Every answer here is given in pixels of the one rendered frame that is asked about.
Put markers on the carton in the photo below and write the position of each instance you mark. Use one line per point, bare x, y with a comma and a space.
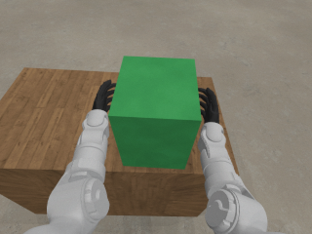
155, 112

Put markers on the right robot forearm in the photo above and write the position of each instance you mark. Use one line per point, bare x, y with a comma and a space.
216, 164

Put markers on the right robot upper arm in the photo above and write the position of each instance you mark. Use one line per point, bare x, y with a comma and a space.
229, 212

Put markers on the robot left hand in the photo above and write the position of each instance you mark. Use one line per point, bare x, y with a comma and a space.
102, 98

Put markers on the robot right hand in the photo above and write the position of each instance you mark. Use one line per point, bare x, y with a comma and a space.
210, 112

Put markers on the left robot forearm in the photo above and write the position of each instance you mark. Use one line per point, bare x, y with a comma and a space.
90, 151

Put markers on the pedestal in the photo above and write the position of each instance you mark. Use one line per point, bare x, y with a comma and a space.
41, 118

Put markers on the left robot upper arm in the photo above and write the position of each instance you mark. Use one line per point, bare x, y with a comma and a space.
75, 207

